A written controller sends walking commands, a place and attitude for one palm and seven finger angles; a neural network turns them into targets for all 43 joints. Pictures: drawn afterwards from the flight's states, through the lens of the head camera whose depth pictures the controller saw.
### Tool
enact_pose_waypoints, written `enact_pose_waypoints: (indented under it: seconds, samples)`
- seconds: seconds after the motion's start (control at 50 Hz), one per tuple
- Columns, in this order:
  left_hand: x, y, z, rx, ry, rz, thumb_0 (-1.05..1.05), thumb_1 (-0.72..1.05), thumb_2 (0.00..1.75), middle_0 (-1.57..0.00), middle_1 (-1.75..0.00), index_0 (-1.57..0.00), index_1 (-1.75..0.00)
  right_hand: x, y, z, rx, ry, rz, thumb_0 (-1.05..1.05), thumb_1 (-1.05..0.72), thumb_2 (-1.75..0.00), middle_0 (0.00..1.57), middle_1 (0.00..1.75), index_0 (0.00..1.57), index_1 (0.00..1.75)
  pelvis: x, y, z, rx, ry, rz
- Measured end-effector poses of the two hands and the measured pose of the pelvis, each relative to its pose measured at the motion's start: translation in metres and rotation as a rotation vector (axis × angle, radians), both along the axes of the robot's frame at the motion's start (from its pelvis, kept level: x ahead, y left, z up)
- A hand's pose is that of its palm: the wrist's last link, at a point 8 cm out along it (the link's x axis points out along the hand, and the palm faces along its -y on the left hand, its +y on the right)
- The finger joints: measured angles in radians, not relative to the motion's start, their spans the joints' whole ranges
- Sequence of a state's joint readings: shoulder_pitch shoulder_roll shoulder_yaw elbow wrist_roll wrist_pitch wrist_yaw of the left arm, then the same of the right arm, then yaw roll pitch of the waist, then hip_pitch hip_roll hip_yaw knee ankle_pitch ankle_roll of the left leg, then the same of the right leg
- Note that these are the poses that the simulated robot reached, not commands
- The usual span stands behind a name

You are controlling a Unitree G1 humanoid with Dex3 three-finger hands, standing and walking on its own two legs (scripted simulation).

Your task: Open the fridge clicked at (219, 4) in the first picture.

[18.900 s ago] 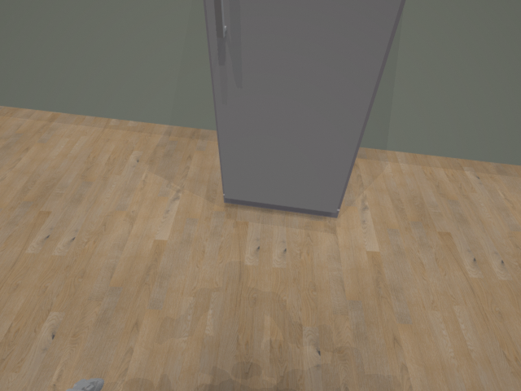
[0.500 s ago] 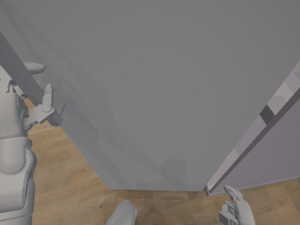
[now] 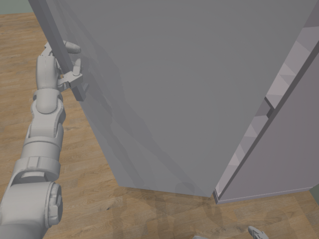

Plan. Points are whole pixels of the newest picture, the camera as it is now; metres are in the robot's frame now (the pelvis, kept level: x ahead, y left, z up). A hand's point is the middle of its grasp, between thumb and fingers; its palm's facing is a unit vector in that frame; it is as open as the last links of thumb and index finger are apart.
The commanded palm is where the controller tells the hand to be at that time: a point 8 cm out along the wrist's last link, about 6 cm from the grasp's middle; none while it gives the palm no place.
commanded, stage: stop walking and hold the door back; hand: left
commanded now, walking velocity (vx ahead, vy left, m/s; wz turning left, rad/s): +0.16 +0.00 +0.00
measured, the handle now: (66, 50) +0.46 +0.24 +0.24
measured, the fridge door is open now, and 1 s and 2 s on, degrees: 75 71 69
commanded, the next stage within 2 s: loosen the grip on the handle in 0.70 s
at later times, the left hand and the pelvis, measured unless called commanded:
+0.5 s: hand (77, 72) +0.44 +0.22 +0.20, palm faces +0.19 -0.96 -0.19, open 5.5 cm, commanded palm +0.40 +0.29 +0.18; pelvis +0.00 +0.04 +0.00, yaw -5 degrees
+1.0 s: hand (75, 62) +0.46 +0.23 +0.21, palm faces +0.18 -0.96 -0.22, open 7.4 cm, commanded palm +0.40 +0.27 +0.19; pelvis +0.01 +0.04 +0.00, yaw -5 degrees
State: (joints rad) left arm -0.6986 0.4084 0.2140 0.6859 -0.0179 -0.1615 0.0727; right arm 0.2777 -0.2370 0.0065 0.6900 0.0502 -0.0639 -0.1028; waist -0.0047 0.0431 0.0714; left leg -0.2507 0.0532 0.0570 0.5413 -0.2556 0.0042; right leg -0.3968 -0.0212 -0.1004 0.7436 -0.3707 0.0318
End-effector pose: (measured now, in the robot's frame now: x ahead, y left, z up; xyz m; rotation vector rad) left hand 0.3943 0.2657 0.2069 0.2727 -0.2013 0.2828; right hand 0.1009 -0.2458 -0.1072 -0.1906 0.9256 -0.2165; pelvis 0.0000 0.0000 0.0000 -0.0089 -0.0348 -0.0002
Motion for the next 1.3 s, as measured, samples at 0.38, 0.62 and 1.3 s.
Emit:
enact_pose_waypoints:
  seconds: [0.38,0.62,1.3]
  samples:
    - [0.020,0.004,-0.003,-0.035,-0.012,-0.071,-0.05,0.67,0.78,-0.46,-1.42,-0.45,-1.40,-0.056,-0.025,0.006,-0.124,0.025,-0.138,0.02,-0.90,-0.90,0.20,0.30,0.20,0.30,-0.002,0.028,-0.004,0.011,-0.016,-0.061]
    - [0.006,0.008,-0.008,-0.011,-0.097,-0.137,-0.05,0.67,0.75,-0.47,-1.42,-0.41,-1.40,-0.012,0.029,0.012,-0.043,-0.054,-0.092,0.01,-0.90,-0.90,0.20,0.30,0.20,0.30,0.002,0.041,-0.004,-0.001,0.000,-0.094]
    - [0.037,0.015,-0.023,0.001,0.000,-0.069,0.00,-0.47,0.25,-0.39,-1.30,-0.33,-1.27,-0.011,-0.016,0.010,-0.069,0.098,-0.077,0.02,-0.90,-0.90,0.20,0.30,0.20,0.30,0.042,0.020,0.003,0.007,0.065,-0.067]
